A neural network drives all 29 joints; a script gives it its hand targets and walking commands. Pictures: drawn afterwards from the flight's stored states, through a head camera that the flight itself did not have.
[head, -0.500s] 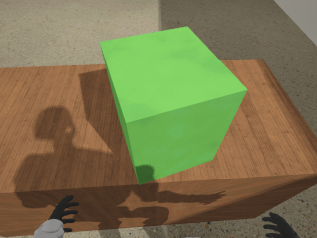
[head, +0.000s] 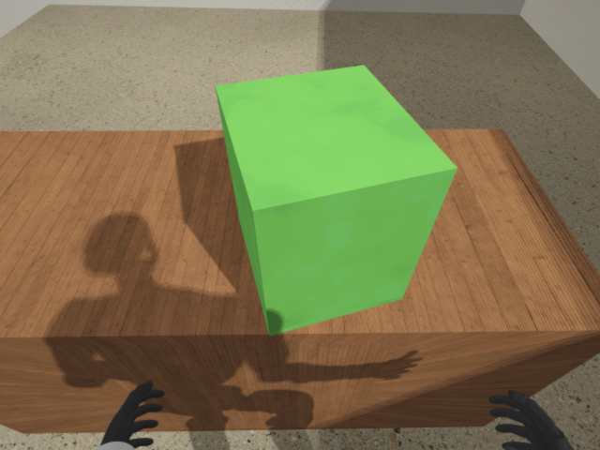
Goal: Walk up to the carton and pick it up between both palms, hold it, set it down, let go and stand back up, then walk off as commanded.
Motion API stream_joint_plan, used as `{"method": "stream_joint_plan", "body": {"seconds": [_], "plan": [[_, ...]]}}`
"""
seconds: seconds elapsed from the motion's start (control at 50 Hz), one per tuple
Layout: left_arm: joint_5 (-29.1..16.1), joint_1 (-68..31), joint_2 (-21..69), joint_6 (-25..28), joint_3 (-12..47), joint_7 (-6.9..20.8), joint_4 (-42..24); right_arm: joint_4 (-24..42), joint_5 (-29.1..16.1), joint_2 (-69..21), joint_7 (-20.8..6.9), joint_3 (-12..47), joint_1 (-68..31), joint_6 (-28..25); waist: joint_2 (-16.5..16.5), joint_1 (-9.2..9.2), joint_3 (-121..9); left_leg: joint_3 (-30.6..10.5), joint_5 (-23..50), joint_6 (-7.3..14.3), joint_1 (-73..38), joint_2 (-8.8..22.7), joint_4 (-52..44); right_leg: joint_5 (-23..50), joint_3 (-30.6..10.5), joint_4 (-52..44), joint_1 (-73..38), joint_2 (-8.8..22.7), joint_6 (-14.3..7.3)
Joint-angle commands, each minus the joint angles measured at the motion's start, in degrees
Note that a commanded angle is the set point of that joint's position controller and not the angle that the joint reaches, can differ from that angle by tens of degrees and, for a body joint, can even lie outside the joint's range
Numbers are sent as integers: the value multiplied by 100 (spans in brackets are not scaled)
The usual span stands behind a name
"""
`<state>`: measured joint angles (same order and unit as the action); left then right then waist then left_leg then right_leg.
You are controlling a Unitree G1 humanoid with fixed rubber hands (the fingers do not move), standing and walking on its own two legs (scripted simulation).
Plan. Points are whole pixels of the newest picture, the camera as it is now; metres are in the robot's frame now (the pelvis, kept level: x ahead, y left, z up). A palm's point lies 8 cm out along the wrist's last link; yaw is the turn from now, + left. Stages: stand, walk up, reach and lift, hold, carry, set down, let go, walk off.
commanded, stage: reach and lift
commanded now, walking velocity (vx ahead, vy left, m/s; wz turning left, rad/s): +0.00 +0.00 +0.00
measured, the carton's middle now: (316, 201) +0.50 +0.00 +0.05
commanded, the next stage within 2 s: none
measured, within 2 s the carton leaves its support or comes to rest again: neither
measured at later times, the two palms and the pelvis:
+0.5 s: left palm (153, 399) +0.21 +0.21 -0.02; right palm (544, 404) +0.20 -0.28 -0.01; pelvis +0.02 +0.00 +0.01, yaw +0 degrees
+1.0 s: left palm (166, 379) +0.22 +0.19 +0.02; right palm (539, 370) +0.24 -0.28 +0.01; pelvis +0.04 -0.01 +0.01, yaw +0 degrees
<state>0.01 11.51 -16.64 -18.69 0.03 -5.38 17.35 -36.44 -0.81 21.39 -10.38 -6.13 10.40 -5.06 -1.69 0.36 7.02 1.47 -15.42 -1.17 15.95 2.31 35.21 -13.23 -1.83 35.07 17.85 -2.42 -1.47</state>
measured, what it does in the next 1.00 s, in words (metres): stands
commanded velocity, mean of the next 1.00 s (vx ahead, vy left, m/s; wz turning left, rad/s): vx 0.00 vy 0.00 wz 0.00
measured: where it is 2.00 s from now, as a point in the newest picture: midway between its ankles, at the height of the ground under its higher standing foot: outside the picture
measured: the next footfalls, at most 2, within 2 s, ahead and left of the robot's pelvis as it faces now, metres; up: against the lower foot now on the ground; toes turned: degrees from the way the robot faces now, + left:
none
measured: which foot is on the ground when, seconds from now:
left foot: down 0.00-1.00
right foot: down 0.00-1.00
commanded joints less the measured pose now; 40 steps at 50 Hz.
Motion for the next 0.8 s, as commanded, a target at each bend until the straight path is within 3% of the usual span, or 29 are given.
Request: {"method": "stream_joint_plan", "body": {"seconds": [0.0, 0.04, 0.08, 0.1, 0.14, 0.16, 0.18, 0.2, 0.22, 0.24, 0.26, 0.28, 0.3, 0.32, 0.34, 0.36, 0.38, 0.4, 0.44, 0.48, 0.5, 0.52, 0.56, 0.58, 0.62, 0.64, 0.7, 0.72, 0.78], "plan": [[-384, -535, -91, 525, -305, -260, -1327, 1886, -449, 712, -9, -352, -34, -206, -777, 27, -1322, 48, -365, 219, -1405, -338, -653, -1961, -440, -1727, 883, 694, -248], [-345, -233, -243, 457, -439, -248, -1400, 2286, -563, 767, 29, -353, 175, -135, -835, 186, -1341, 84, 6, 177, -1950, -474, -481, -2331, -539, -2033, 1301, 845, -352], [-342, -411, -137, 516, -277, -283, -1501, 2249, -596, 819, -10, -320, 60, -39, -723, 102, -1224, -33, -199, 172, -2327, -399, -599, -2316, -353, -2061, 1707, 805, -431], [-326, -294, -181, 461, -334, -262, -1489, 2164, -635, 914, -11, -358, 109, 28, -846, 48, -1195, -39, -86, 152, -2695, -468, -390, -2485, -482, -2192, 2094, 949, -522], [-384, -470, -103, 432, -247, -331, -1619, 2240, -685, 1045, -72, -496, -55, 62, -640, 27, -1134, -198, -344, 167, -2604, -376, -533, -2582, -311, -2074, 2094, 854, -530], [-387, -358, 97, 452, -21, -376, -1951, 2329, -879, 1043, -160, -465, -43, 15, -397, 65, -1351, -365, -471, 108, -3241, -320, -511, -2362, -257, -2123, 2534, 927, -677], [-386, -255, 226, 464, 78, -456, -1984, 2234, -855, 1142, -239, -645, -135, -28, -74, 35, -1429, -416, -654, 99, -2860, -110, -908, -1677, 116, -1840, 2103, 575, -560], [-348, -296, 391, 515, 293, -518, -2027, 2267, -851, 1284, -319, -700, -439, -67, 236, 45, -1428, -521, -1487, 110, -2004, 98, -1365, -1253, 283, -1451, 1334, 322, -450], [-157, -133, 545, 589, 400, -598, -1887, 2112, -932, 1594, -380, -816, -351, -96, 779, 14, -1373, -716, -2563, 252, -474, 496, -2126, -298, 491, -873, -239, -112, -120], [-121, -65, 843, 624, 532, -622, -1638, 1614, -946, 1677, -416, -841, -341, -120, 907, 22, -1267, -772, -2417, 328, 466, 742, -2555, 683, 588, -535, -1413, -357, 12], [-50, -117, 701, 770, 454, -598, -1573, 1631, -983, 1916, -404, -1014, -506, -214, 804, -83, -1329, -849, -2772, 367, 809, 764, -2517, 567, 519, -500, -1685, -372, 77], [-27, 21, 840, 760, 405, -614, -1494, 1488, -1103, 1923, -443, -836, -410, -283, 827, 61, -1415, -712, -2311, 399, 965, 741, -2501, 821, 409, -494, -2041, -292, 31], [-28, 4, 807, 856, 302, -630, -1627, 1580, -1093, 1962, -434, -847, -402, -313, 610, 119, -1556, -620, -2094, 370, 919, 630, -2394, 892, 408, -496, -2041, -284, 67], [11, -32, 775, 951, 264, -636, -1729, 1671, -1124, 1867, -409, -793, -425, -348, 733, 100, -1662, -569, -1961, 379, 737, 598, -2447, 868, 348, -631, -2010, -244, 43], [-125, -284, 729, 1070, 245, -672, -2070, 2037, -1142, 1745, -391, -827, -571, -414, 286, 69, -1866, -404, -1394, 283, 352, 404, -2178, 777, 317, -859, -1662, -144, -9], [-234, -294, 621, 1170, 243, -682, -2123, 2095, -1068, 1738, -385, -912, -652, -477, 193, 128, -1738, -245, -1310, 207, 60, 247, -2031, 238, 248, -1042, -1164, -19, -46], [-270, -234, 674, 1176, 265, -676, -2002, 1883, -1048, 1534, -366, -852, -563, -481, 30, 144, -1581, -130, -858, 111, -395, 79, -1916, 104, 136, -1312, -770, 101, -103], [-423, -143, 766, 1249, 352, -664, -2075, 2129, -1105, 1470, -342, -786, -480, -512, -273, 142, -1578, -100, -566, 85, -709, 14, -1782, -21, 79, -1467, -498, 148, -108], [-460, 145, 639, 1369, 133, -632, -1952, 2450, -1234, 1357, -312, -648, -253, -656, -375, 236, -1734, 23, -20, 96, -880, -158, -1557, 150, -12, -1555, -506, 235, -48], [-490, 262, 763, 1488, 191, -584, -1834, 2232, -1259, 1489, -271, -626, -91, -733, -493, 156, -1749, 42, 263, 67, -1145, -128, -1542, 293, 16, -1587, -466, 168, -63], [-575, 285, 696, 1587, 127, -584, -1947, 2461, -1308, 1319, -194, -507, -145, -792, -653, 266, -1768, 48, 517, 112, -1109, -200, -1452, 471, -62, -1576, -554, 219, -10], [-518, 590, 815, 1638, 186, -541, -1720, 2304, -1317, 1329, -205, -427, 112, -851, -661, 209, -1722, 70, 826, 96, -1182, -212, -1457, 868, -92, -1612, -608, 210, -17], [-546, 653, 782, 1843, 127, -556, -2030, 2418, -1474, 1316, -147, -278, 231, -996, -633, 207, -1676, 107, 959, 129, -1141, -281, -1426, 1205, -67, -1557, -677, 228, 37], [-552, 740, 838, 1936, 150, -546, -2097, 2417, -1528, 1349, -119, -175, 307, -1088, -653, 243, -1799, 103, 1272, 92, -1159, -313, -1377, 1835, -75, -1473, -874, 209, 55], [-627, 886, 937, 2062, 182, -539, -2386, 2465, -1615, 1432, -119, -256, 423, -1228, -663, 177, -2115, 96, 1422, 35, -1225, -285, -1319, 1941, -42, -1401, -1035, 152, 63], [-602, 873, 924, 2143, 139, -539, -2314, 2434, -1688, 1320, -90, -4, 449, -1280, -657, 188, -2089, 73, 1623, 47, -1121, -345, -1337, 2446, -64, -1350, -1075, 170, 55], [-648, 865, 1032, 2396, 264, -611, -2595, 2348, -1831, 1434, -131, 19, 353, -1527, -705, 160, -2086, 38, 1609, 5, -1261, -307, -1313, 2163, 77, -1350, -855, 78, 37], [-693, 1052, 1051, 2465, 282, -610, -2688, 2574, -1876, 1441, -107, 87, 426, -1580, -651, 193, -2059, 44, 1666, -19, -1182, -351, -1304, 2475, 25, -1320, -998, 116, 60], [-713, 801, 1132, 2489, 464, -684, -2781, 2534, -2022, 1558, -181, -45, 93, -1683, -332, 188, -2107, 56, 1511, -74, -1449, -299, -1299, 1770, 131, -1429, -550, 9, -45]]}}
